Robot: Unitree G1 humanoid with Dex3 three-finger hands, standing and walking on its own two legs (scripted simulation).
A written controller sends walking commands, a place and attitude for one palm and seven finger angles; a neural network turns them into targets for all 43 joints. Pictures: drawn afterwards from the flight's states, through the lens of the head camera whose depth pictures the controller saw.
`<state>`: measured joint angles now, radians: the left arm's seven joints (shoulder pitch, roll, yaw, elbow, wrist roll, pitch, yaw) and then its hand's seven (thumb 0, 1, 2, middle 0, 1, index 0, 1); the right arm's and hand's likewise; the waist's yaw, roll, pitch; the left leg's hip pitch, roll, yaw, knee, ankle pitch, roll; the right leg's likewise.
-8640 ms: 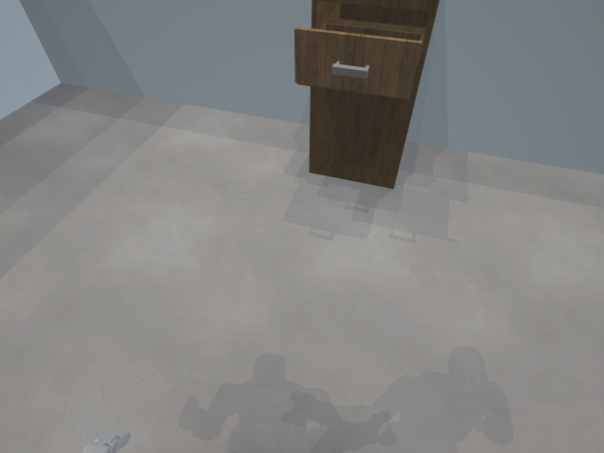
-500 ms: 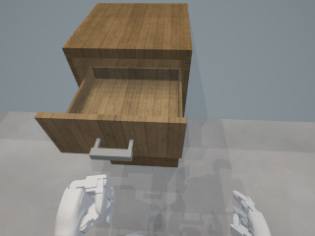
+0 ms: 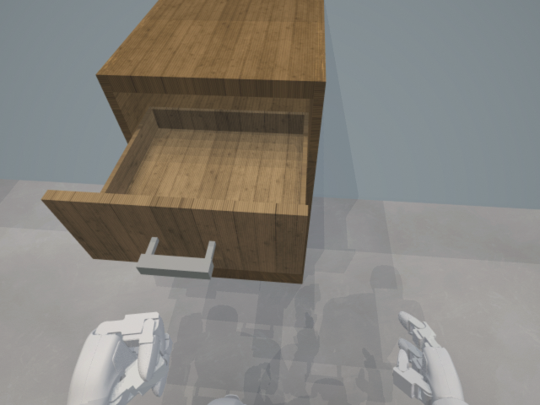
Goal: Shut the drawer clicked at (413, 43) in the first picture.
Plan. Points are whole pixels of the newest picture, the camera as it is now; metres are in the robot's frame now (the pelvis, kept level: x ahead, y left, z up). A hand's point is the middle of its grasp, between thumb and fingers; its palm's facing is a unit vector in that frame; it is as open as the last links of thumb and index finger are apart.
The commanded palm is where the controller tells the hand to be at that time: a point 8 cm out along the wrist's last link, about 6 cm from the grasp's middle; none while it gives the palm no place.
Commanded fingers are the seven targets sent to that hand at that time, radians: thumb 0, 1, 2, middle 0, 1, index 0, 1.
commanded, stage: bring the fist close to the handle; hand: left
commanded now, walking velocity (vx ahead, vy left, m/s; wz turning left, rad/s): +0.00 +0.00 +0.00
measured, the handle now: (179, 255) +0.34 +0.18 +0.01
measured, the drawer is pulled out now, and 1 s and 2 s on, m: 0.29 0.29 0.24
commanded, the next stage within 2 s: push the drawer shut in 1.20 s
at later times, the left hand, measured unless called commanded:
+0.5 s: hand (176, 338) +0.20 +0.14 +0.04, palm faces -0.05 -1.00 +0.00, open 3.3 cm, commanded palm +0.18 +0.20 +0.04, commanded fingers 0.00 0.90 0.90 -1.40 -1.60 -1.40 -1.60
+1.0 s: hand (187, 321) +0.23 +0.14 +0.02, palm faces -0.04 -1.00 +0.01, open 3.3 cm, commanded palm +0.21 +0.19 +0.01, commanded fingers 0.00 0.90 0.90 -1.40 -1.60 -1.40 -1.60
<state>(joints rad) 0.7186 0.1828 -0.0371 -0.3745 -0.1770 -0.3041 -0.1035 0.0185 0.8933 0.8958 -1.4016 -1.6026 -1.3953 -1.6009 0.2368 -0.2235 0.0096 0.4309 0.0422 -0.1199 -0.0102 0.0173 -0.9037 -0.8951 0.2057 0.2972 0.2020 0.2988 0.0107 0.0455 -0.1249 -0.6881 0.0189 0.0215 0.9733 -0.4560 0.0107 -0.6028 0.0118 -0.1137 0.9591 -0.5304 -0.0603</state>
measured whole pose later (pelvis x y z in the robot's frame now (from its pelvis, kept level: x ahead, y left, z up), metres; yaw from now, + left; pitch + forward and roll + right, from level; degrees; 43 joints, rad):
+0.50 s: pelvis -0.01 +0.01 -0.02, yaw -1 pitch +15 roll -1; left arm 0.49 0.15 -0.02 -0.15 -0.19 -0.43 -0.12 0.02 0.90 0.90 -1.40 -1.60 -1.39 -1.60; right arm 0.23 -0.24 0.00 0.49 0.02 -0.12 0.00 0.02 -0.90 -0.90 0.21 0.30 0.20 0.30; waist -0.02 0.04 -0.14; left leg -0.87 0.02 0.03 1.09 -0.48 0.03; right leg -0.78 0.01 -0.11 1.07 -0.55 -0.05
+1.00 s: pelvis -0.01 +0.03 -0.04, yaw -2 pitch +18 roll -2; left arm 0.36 0.13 -0.11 -0.12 -0.11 -0.38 0.03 0.02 0.90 0.90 -1.40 -1.60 -1.39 -1.60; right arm 0.23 -0.22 0.02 0.45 0.00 -0.05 0.02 0.02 -0.90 -0.89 0.21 0.30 0.20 0.30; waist -0.02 0.04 -0.16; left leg -0.98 0.02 0.05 1.18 -0.52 0.06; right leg -0.89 -0.01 -0.08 1.16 -0.58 -0.02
